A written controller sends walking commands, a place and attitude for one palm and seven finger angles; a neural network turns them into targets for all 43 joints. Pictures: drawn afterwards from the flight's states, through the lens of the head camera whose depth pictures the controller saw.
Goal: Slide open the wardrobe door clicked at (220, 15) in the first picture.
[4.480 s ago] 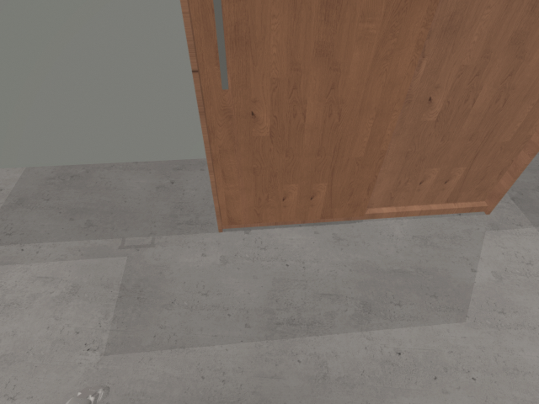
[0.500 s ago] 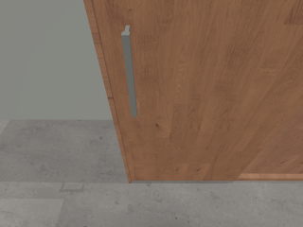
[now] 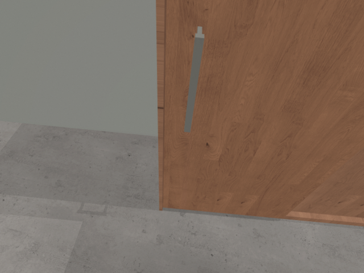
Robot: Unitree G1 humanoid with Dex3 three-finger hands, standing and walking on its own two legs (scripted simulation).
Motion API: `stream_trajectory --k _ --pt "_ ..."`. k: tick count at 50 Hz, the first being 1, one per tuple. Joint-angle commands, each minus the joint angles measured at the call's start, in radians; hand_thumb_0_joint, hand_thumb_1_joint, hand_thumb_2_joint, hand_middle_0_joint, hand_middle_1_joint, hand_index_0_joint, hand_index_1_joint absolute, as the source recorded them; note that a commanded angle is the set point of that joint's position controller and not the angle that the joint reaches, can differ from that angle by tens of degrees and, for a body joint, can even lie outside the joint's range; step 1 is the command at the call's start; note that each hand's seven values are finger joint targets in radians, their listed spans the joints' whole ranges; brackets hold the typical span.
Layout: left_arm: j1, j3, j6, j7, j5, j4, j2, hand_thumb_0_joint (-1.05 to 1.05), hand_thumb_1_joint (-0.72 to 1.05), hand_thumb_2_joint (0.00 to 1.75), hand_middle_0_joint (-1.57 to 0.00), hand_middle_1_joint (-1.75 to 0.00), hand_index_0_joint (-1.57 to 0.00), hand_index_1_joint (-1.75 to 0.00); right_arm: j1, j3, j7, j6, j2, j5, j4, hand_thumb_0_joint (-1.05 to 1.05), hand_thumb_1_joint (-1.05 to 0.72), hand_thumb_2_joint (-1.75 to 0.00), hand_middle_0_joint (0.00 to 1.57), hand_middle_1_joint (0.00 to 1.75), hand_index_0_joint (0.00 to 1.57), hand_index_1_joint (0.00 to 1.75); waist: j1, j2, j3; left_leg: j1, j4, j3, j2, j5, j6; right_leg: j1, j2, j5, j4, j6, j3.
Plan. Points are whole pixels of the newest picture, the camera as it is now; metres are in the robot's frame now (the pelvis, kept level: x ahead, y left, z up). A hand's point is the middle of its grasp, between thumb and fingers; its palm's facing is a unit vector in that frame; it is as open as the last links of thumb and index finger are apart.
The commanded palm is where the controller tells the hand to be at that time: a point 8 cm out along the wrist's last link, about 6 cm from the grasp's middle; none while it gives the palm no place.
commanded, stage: come to a stop and stand still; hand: left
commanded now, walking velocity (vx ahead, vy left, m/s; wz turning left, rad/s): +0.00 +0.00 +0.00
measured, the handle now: (192, 86) +0.53 +0.02 +0.13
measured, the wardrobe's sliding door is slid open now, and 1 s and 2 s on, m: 0.00 0.00 0.00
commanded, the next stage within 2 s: look again from close up in 0.86 s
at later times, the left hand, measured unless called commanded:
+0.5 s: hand out of the picture -0.06 +0.12 -0.18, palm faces +0.03 -0.99 -0.14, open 7.4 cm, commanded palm none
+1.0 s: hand out of the picture -0.07 +0.11 -0.18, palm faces +0.02 -0.99 -0.16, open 7.4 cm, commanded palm none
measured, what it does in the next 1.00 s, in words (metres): steps on the spot: right foot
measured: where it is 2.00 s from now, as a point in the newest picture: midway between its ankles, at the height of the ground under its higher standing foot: outside the picture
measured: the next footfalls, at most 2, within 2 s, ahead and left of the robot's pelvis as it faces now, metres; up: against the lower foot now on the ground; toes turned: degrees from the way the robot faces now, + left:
right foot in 0.18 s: -0.02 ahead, -0.13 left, +0.00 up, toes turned -3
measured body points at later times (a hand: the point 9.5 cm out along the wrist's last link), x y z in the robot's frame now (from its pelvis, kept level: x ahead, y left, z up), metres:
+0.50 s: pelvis -0.04 -0.03 +0.00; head -0.05 -0.03 +0.45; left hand -0.06 +0.17 -0.16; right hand -0.08 -0.23 -0.16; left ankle +0.02 +0.06 -0.74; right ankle -0.06 -0.13 -0.74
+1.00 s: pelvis -0.04 -0.03 -0.01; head -0.03 -0.04 +0.44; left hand -0.07 +0.17 -0.17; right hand -0.06 -0.24 -0.17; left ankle +0.02 +0.06 -0.74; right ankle -0.06 -0.13 -0.74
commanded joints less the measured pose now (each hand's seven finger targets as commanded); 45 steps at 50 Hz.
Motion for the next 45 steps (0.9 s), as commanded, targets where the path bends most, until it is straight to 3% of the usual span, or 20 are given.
stream_trajectory --k 1,2,5,7,8,9,10,11,13,19,23,30,43,44,45 --pt "0.012 -0.02 -0.026 0.005 -0.004 -0.028 0.02 0.0 0.9 0.9 -0.2 -0.3 -0.2 -0.3 0.067 -0.023 -0.004 -0.027 -0.122 0.006 -0.008 0.0 -0.9 -0.9 0.2 0.3 0.2 0.3 -0.03 0.148 -0.038 0.211 -0.186 -0.259 0.272 0.267 0.072 -0.036 -0.038 -0.075 -0.187 0.011 -0.014" --pt "0.004 -0.024 -0.026 0.005 -0.005 -0.027 0.017 0.0 0.9 0.9 -0.2 -0.3 -0.2 -0.3 0.08 -0.025 -0.002 -0.025 -0.127 0.005 -0.002 0.0 -0.9 -0.9 0.2 0.3 0.2 0.3 -0.043 0.148 -0.042 0.21 -0.189 -0.275 0.277 0.278 0.076 0.008 -0.033 -0.101 -0.237 0.007 -0.024" --pt "0.066 -0.035 -0.027 0.009 -0.006 0.009 0.005 0.0 0.9 0.9 -0.2 -0.3 -0.2 -0.3 0.066 -0.027 0.006 -0.02 -0.149 0.006 0.014 0.0 -0.9 -0.9 0.2 0.3 0.2 0.3 -0.026 0.144 -0.043 0.172 -0.192 -0.271 0.27 0.21 0.067 0.104 -0.027 -0.055 -0.378 -0.007 -0.04" --pt "0.123 -0.038 -0.037 0.013 -0.008 0.04 0.009 0.0 0.9 0.9 -0.2 -0.3 -0.2 -0.3 0.045 -0.02 0.011 -0.021 -0.138 0.011 0.024 0.0 -0.9 -0.9 0.2 0.3 0.2 0.3 0.0 0.128 -0.043 0.113 -0.164 -0.243 0.231 0.161 0.029 0.209 -0.035 0.085 -0.559 -0.016 -0.042" --pt "0.14 -0.041 -0.045 0.016 -0.007 0.057 0.024 0.0 0.9 0.9 -0.2 -0.3 -0.2 -0.3 0.047 -0.016 0.014 -0.021 -0.121 0.016 0.029 0.0 -0.9 -0.9 0.2 0.3 0.2 0.3 -0.002 0.079 -0.033 0.059 -0.15 -0.214 0.195 0.103 -0.01 0.269 -0.054 0.163 -0.633 -0.027 -0.013" --pt "0.141 -0.044 -0.054 0.019 -0.006 0.063 0.034 0.0 0.9 0.9 -0.2 -0.3 -0.2 -0.3 0.042 -0.011 0.017 -0.021 -0.102 0.02 0.029 0.0 -0.9 -0.9 0.2 0.3 0.2 0.3 -0.011 0.03 -0.012 0.036 -0.136 -0.176 0.152 0.08 -0.046 0.264 -0.095 0.196 -0.637 -0.051 0.041" --pt "0.132 -0.049 -0.06 0.02 -0.009 0.065 0.041 0.0 0.9 0.9 -0.2 -0.3 -0.2 -0.3 0.041 -0.004 0.02 -0.023 -0.091 0.021 0.033 0.0 -0.9 -0.9 0.2 0.3 0.2 0.3 -0.02 0.015 0.003 0.059 -0.133 -0.158 0.129 0.068 -0.061 0.222 -0.126 0.196 -0.637 -0.069 0.064" --pt "0.121 -0.052 -0.063 0.021 -0.012 0.064 0.046 0.0 0.9 0.9 -0.2 -0.3 -0.2 -0.3 0.053 -0.002 0.024 -0.024 -0.084 0.021 0.042 0.0 -0.9 -0.9 0.2 0.3 0.2 0.3 -0.024 0.034 0.01 0.068 -0.145 -0.166 0.126 0.051 -0.063 0.204 -0.139 0.171 -0.639 -0.073 0.051" --pt "0.118 -0.058 -0.072 0.02 -0.012 0.075 0.027 0.0 0.9 0.9 -0.2 -0.3 -0.2 -0.3 0.053 0.0 0.023 -0.021 -0.098 0.014 0.059 0.0 -0.9 -0.9 0.2 0.3 0.2 0.3 -0.028 -0.079 0.024 0.113 -0.12 -0.145 0.128 0.107 -0.058 0.164 -0.108 0.184 -0.634 -0.066 0.051" --pt "0.138 -0.062 -0.064 0.022 -0.013 0.08 0.008 0.0 0.9 0.9 -0.2 -0.3 -0.2 -0.3 0.08 0.007 0.023 -0.012 -0.088 0.013 0.092 0.0 -0.9 -0.9 0.2 0.3 0.2 0.3 -0.025 0.015 0.108 0.065 -0.171 -0.16 0.129 -0.06 -0.058 0.103 -0.088 0.02 -0.653 -0.059 0.041" --pt "0.168 -0.061 -0.061 0.022 -0.011 0.082 0.0 0.0 0.9 0.9 -0.2 -0.3 -0.2 -0.3 0.094 0.007 0.023 -0.002 -0.072 0.01 0.099 0.0 -0.9 -0.9 0.2 0.3 0.2 0.3 -0.019 0.033 0.151 0.024 -0.166 -0.16 0.12 -0.126 -0.061 0.058 -0.084 -0.076 -0.672 -0.061 0.047" --pt "0.185 -0.055 -0.065 0.021 -0.012 0.08 -0.018 0.0 0.9 0.9 -0.2 -0.3 -0.2 -0.3 0.135 0.004 0.02 -0.002 -0.047 0.005 0.104 0.0 -0.9 -0.9 0.2 0.3 0.2 0.3 -0.023 0.031 0.109 0.017 -0.132 -0.154 0.114 -0.117 -0.064 0.052 -0.079 -0.109 -0.671 -0.071 0.056" --pt "0.211 -0.063 -0.078 0.023 -0.015 0.091 -0.04 0.0 0.9 0.9 -0.2 -0.3 -0.2 -0.3 0.143 0.013 0.014 -0.015 -0.032 0.01 0.11 0.0 -0.9 -0.9 0.2 0.3 0.2 0.3 -0.019 0.032 0.084 0.039 -0.104 -0.145 0.127 0.001 -0.063 0.092 -0.08 0.025 -0.661 -0.073 0.058" --pt "0.249 -0.078 -0.104 0.047 0.01 0.089 0.012 0.0 0.9 0.9 -0.2 -0.3 -0.2 -0.3 0.008 0.02 0.034 -0.029 -0.091 0.008 0.024 0.0 -0.9 -0.9 0.2 0.3 0.2 0.3 0.03 -0.007 0.153 -0.095 0.105 -0.125 0.112 -0.025 -0.092 0.08 -0.112 0.201 -0.682 -0.059 0.111" --pt "0.175 -0.07 -0.109 0.039 0.003 0.031 0.048 0.0 0.9 0.9 -0.2 -0.3 -0.2 -0.3 0.083 0.016 0.044 -0.015 -0.05 0.005 0.0 0.0 -0.9 -0.9 0.2 0.3 0.2 0.3 -0.054 -0.021 0.086 -0.06 0.149 -0.113 0.084 -0.106 -0.087 0.018 -0.163 -0.131 -0.731 -0.102 0.144"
